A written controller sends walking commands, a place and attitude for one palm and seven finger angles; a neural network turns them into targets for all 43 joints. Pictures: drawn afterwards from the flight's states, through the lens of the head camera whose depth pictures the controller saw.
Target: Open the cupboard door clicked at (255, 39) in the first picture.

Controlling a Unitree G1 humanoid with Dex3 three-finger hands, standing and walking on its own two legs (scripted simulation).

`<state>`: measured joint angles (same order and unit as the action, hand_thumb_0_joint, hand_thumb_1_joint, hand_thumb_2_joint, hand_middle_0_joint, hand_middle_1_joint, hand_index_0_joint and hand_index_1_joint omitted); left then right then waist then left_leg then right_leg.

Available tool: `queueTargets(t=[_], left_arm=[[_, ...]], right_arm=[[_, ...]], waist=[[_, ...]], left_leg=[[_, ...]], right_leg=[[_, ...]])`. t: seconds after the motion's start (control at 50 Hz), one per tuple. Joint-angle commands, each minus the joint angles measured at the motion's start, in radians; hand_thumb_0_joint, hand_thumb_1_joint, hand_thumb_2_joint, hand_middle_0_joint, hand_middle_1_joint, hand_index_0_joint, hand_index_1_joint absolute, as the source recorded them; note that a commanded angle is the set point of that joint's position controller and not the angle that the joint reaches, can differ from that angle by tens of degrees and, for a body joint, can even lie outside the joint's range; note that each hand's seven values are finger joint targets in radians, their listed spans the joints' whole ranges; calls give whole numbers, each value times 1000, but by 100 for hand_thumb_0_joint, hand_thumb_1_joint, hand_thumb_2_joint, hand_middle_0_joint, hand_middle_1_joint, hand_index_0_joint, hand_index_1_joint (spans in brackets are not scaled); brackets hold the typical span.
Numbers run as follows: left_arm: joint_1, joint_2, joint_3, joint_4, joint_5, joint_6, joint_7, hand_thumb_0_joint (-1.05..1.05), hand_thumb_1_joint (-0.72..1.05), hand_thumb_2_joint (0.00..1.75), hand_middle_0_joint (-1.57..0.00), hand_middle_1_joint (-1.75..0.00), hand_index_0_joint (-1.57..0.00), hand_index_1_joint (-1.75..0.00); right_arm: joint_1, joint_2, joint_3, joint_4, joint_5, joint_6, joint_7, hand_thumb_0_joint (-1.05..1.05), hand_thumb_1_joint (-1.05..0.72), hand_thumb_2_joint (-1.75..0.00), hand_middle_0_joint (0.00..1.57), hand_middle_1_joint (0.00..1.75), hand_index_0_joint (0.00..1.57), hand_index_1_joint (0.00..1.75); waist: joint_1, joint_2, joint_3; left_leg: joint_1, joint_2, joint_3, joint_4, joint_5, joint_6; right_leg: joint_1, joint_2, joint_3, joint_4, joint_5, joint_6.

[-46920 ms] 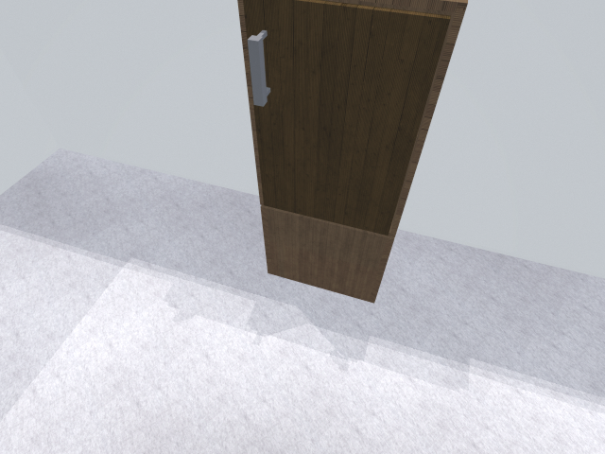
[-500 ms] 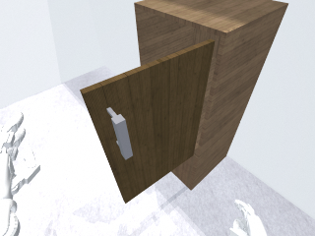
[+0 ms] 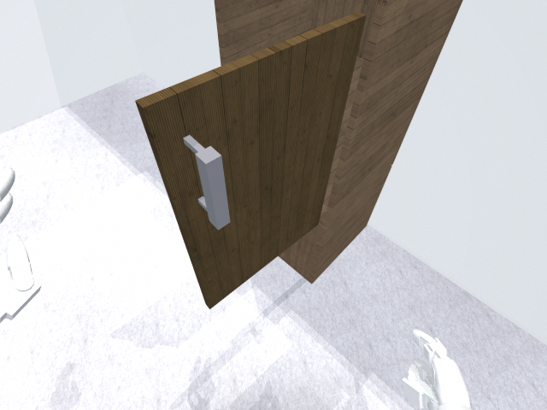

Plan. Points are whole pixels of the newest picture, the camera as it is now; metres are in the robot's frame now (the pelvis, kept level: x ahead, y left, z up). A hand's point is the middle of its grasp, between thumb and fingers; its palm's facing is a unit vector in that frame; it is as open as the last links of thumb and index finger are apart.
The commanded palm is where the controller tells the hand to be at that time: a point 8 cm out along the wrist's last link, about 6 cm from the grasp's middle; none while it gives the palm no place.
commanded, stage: step back with the hand held close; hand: left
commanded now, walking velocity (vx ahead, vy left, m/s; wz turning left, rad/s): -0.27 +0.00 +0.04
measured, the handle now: (206, 183) +0.39 +0.13 +0.12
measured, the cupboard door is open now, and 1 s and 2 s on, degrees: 85 85 85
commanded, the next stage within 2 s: stop stepping back and stand still in 0.52 s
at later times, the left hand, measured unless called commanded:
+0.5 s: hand out of the picture +0.11 +0.27 +0.19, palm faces +0.48 -0.76 -0.43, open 7.4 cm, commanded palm +0.04 +0.30 +0.18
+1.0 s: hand out of the picture +0.02 +0.25 +0.17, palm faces +0.39 -0.78 -0.49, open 7.4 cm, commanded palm -0.04 +0.30 +0.18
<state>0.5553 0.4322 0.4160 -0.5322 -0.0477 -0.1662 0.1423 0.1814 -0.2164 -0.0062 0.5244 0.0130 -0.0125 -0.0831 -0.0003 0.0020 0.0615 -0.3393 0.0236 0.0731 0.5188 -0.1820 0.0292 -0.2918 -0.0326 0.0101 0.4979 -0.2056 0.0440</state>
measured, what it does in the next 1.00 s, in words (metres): walks backwards: right foot, then left foot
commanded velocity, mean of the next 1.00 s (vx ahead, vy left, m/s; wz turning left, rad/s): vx -0.13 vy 0.00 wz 0.00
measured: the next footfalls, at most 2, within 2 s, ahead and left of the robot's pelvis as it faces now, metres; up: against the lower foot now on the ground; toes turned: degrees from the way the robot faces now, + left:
right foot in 0.54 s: -0.16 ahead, -0.09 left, +0.00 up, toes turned -2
left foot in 0.74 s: -0.07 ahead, +0.10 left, +0.00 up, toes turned +1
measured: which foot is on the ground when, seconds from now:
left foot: down 0.00-0.54, up 0.56-0.72, down 0.74-1.00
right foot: down 0.00-0.30, up 0.32-0.52, down 0.54-1.00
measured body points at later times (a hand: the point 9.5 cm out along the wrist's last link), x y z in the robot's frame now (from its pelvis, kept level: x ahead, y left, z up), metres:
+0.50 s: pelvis -0.09 +0.00 +0.00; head -0.07 +0.02 +0.45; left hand +0.08 +0.31 +0.21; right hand +0.07 -0.22 -0.09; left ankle +0.06 +0.10 -0.73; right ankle -0.15 -0.12 -0.70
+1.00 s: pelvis -0.19 +0.00 +0.01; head -0.18 +0.00 +0.46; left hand -0.01 +0.29 +0.20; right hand -0.03 -0.24 -0.07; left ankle -0.11 +0.10 -0.73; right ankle -0.20 -0.09 -0.73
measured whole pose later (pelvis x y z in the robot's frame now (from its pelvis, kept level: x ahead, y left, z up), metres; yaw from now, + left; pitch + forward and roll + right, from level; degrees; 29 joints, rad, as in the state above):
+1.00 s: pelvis -0.19 +0.00 +0.01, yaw +0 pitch +0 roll +0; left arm 0.59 0.43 0.43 -0.51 -0.04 -0.19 0.16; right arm 0.23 -0.19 0.01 0.59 -0.01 -0.12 -0.06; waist -0.03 -0.01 0.01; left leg -0.34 -0.01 0.04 0.45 -0.18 0.02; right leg -0.20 0.03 -0.05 0.46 -0.30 -0.04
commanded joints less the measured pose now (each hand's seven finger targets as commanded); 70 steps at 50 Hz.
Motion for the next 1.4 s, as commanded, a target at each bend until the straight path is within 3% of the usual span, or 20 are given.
queueTargets(t=[0.0, 0.2, 0.24, 0.3, 0.34, 0.46, 0.48, 0.52, 0.54, 0.64, 0.68, 0.72, 0.76, 0.9, 0.94, 0.98, 1.0, 1.12, 1.24, 1.38], left_arm=[[-8, 137, 154, -181, 14, -90, 29, 0, 90, 90, -20, -30, -20, -30], [-107, 147, 120, -189, 19, -111, 56, 0, 90, 90, -20, -30, -20, -30], [-128, 165, 135, -230, 15, -115, 57, 0, 90, 90, -20, -30, -20, -30], [-123, 180, 189, -291, 21, -137, 60, 0, 90, 90, -20, -30, -20, -30], [-77, 181, 192, -237, 12, -146, 57, 0, 90, 90, -20, -30, -20, -30], [-9, 133, 113, -212, -24, -121, 45, 0, 90, 90, -20, -30, -20, -30], [-29, 137, 103, -207, -28, -126, 35, 0, 90, 90, -20, -30, -20, -30], [-89, 212, 125, -214, -18, -139, 30, 0, 90, 90, -20, -30, -20, -30], [-133, 254, 165, -205, -12, -146, 41, 0, 90, 90, -20, -30, -20, -30], [-57, 171, 140, -130, 14, -75, 26, 0, 90, 90, -20, -30, -20, -30], [-49, 179, 151, -195, 2, -75, 30, 0, 90, 90, -20, -30, -20, -30], [-8, 189, 157, -271, -1, -88, 36, 0, 90, 90, -20, -30, -20, -30], [59, 197, 180, -212, -15, -88, 26, 0, 90, 90, -20, -30, -20, -30], [43, 130, 120, -166, 8, -70, 35, 0, 90, 90, -20, -30, -20, -30], [-1, 150, 123, -139, 11, -72, 31, 0, 90, 90, -20, -30, -20, -30], [-33, 168, 122, -152, 8, -66, 30, 0, 90, 90, -20, -30, -20, -30], [-52, 150, 107, -138, 6, -63, 32, 0, 90, 90, -20, -30, -20, -30], [-130, 133, 84, -84, 26, -88, 48, 0, 90, 90, -20, -30, -20, -30], [-105, 136, 109, -128, 27, -100, 38, 0, 90, 90, -20, -30, -20, -30], [-26, 125, 103, -97, 8, -103, 28, 0, 90, 90, -20, -30, -20, -30]], right_arm=[[-74, -134, -51, -152, 3, -82, -8, 0, -90, -90, 20, 30, 20, 30], [-23, -104, -44, -60, -16, -125, -5, 0, -90, -90, 20, 30, 20, 30], [-40, -122, -45, -74, -13, -124, -14, 0, -90, -90, 20, 30, 20, 30], [-66, -130, -51, -100, -23, -160, -22, 0, -90, -90, 20, 30, 20, 30], [-52, -110, -72, -70, -19, -176, 1, 0, -90, -90, 20, 30, 20, 30], [-74, -101, -49, -44, -22, -179, 30, 0, -90, -90, 20, 30, 20, 30], [-70, -98, -46, -39, -21, -174, 31, 0, -90, -90, 20, 30, 20, 30], [-61, -86, -44, -20, -21, -143, 26, 0, -90, -90, 20, 30, 20, 30], [-84, -77, -26, -25, -38, -149, 18, 0, -90, -90, 20, 30, 20, 30], [-118, -58, -7, -56, -14, -117, -19, 0, -90, -90, 20, 30, 20, 30], [-80, -81, -11, -69, -11, -122, -28, 0, -90, -90, 20, 30, 20, 30], [-50, -128, -43, -95, -8, -139, -12, 0, -90, -90, 20, 30, 20, 30], [-49, -110, -43, -89, -15, -174, 6, 0, -90, -90, 20, 30, 20, 30], [-68, -119, -35, -78, -14, -161, 8, 0, -90, -90, 20, 30, 20, 30], [-71, -114, -44, -76, -19, -141, 3, 0, -90, -90, 20, 30, 20, 30], [-63, -119, -61, -60, -18, -127, -1, 0, -90, -90, 20, 30, 20, 30], [-50, -117, -58, -41, -22, -124, 0, 0, -90, -90, 20, 30, 20, 30], [-47, -104, -32, -20, -25, -159, -24, 0, -90, -90, 20, 30, 20, 30], [-58, -114, -25, -32, -18, -168, -9, 0, -90, -90, 20, 30, 20, 30], [-25, -107, -38, -30, -13, -177, 15, 0, -90, -90, 20, 30, 20, 30]], waist=[[9, 144, -120], [-20, -147, -139], [-19, -20, -110], [-3, 386, -143], [6, 189, -172], [10, 283, -155], [9, 213, -148], [1, -127, -131], [17, -129, -106], [3, -144, -140], [-9, 2, -208], [29, 143, -297], [24, 238, -272], [-12, 219, -100], [-18, 120, -93], [-8, -168, -88], [-6, -185, -58], [-8, -48, -52], [-6, 187, -7], [-12, -28, -154]], left_leg=[[-246, 140, -147, -232, -351, 43], [131, -18, -55, 217, -198, -31], [84, 33, -136, 54, -275, -14], [-320, 324, -564, -496, -673, 114], [-193, 286, -417, -386, -431, 110], [-78, 174, -211, -360, -294, 6], [-47, 137, -167, -275, -231, -29], [109, -1, -55, 251, -131, -87], [-13, -24, -59, 419, -261, -86], [-63, -23, -26, 190, -181, -46], [106, -28, -8, -136, 110, -40], [353, 176, -175, -125, 653, 28], [363, 210, -259, -187, 590, 49], [-112, 122, -171, -369, -405, -3], [-95, 45, -109, -205, -366, -30], [-6, -24, -73, 238, -194, -39], [-66, -23, -74, 387, -176, -38], [130, -3, 1, -29, -143, 1], [-61, 198, -297, -317, -372, 70], [79, 39, -61, -5, 29, -15]], right_leg=[[218, 23, -11, 92, 20, -24], [-278, -180, 133, -190, -236, -125], [-266, -106, 60, -88, -275, -83], [71, 123, -15, 594, -296, -20], [-1, 117, 32, 697, -303, -37], [136, 117, -88, 44, -311, -75], [141, 76, -55, -154, -248, -90], [-161, -265, 318, -371, -65, -195], [-137, -337, 294, -307, 317, -231], [146, -190, 82, -46, 775, -149], [188, -115, 36, 37, 638, -91], [58, 1, 12, 92, 104, -33], [-39, 63, -7, 121, -220, -31], [255, 66, -88, -50, -162, -53], [204, 12, -7, -180, -236, -95], [-66, -222, 359, -360, -544, -211], [-77, -275, 394, -365, -491, -245], [-61, -151, 143, -218, -340, -153], [72, 35, -49, 77, -147, -41], [132, -88, 128, -122, 180, -93]])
